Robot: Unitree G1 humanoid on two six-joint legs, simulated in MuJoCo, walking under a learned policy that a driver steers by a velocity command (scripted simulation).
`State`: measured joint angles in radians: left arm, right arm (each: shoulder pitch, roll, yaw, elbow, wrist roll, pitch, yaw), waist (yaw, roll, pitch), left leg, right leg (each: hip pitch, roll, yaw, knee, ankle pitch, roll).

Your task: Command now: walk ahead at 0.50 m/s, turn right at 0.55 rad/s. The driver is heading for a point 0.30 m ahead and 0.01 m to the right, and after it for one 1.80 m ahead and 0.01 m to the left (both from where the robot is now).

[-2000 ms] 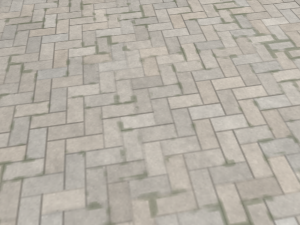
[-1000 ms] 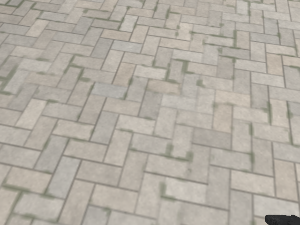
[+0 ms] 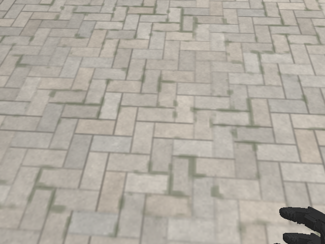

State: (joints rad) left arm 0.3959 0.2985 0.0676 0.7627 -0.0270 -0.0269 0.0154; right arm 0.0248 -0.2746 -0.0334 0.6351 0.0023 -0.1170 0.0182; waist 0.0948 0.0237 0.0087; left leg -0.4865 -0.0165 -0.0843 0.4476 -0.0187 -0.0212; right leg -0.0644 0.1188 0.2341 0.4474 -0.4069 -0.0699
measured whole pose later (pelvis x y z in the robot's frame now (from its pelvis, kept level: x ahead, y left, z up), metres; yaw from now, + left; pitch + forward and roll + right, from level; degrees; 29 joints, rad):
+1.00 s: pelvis +0.51 -0.07 -0.01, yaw -3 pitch +2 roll -3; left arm 0.30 0.29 0.06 0.81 -0.01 -0.04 0.03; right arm 0.11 -0.28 -0.04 0.70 0.00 -0.06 0.06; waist 0.05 0.04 0.02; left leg -0.52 0.02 0.01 0.53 0.02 0.06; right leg -0.02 0.01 -0.16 0.45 -0.44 0.01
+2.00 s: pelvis +0.79 +0.01 +0.01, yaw +14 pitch +2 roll +0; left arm 0.40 0.30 0.05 0.84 -0.03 -0.06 0.00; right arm 0.16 -0.25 -0.04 0.66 0.00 -0.07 0.02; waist 0.04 -0.03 0.01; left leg -0.30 -0.01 0.06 0.48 -0.22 0.03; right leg -0.41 -0.06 0.05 1.11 -0.38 0.00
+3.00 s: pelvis +1.37 +0.05 +0.00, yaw -14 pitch +1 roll +1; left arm 0.32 0.29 0.05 0.73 -0.02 -0.04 0.01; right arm 0.21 -0.27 -0.05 0.75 0.00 -0.10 0.03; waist 0.00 -0.03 0.01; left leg -0.33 -0.04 0.01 0.49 -0.18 0.04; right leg -0.40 0.03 0.09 1.15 -0.39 -0.03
